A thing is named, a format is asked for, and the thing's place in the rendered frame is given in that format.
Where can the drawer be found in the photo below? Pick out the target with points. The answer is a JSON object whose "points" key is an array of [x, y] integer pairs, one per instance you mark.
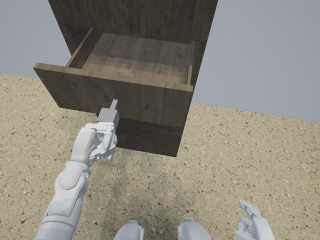
{"points": [[150, 76]]}

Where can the left robot hand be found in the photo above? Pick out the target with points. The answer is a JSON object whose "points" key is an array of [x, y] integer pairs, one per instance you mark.
{"points": [[99, 135]]}

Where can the cabinet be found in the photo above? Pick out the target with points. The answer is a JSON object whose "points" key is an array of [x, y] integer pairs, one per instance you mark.
{"points": [[189, 20]]}

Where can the robot shin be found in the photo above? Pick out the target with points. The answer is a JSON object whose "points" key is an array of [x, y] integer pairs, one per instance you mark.
{"points": [[188, 220], [132, 222]]}

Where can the left robot forearm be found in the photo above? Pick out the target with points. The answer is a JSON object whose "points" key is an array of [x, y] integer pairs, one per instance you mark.
{"points": [[62, 215]]}

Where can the robot right shin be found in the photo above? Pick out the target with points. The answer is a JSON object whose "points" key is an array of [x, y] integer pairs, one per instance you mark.
{"points": [[188, 220]]}

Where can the right robot hand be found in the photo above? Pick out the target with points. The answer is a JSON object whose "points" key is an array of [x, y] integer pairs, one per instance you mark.
{"points": [[258, 229]]}

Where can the robot left shin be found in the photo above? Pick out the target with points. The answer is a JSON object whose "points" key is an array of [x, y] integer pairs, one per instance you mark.
{"points": [[132, 222]]}

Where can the handle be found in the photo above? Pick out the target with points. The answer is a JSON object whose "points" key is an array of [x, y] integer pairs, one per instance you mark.
{"points": [[110, 115]]}

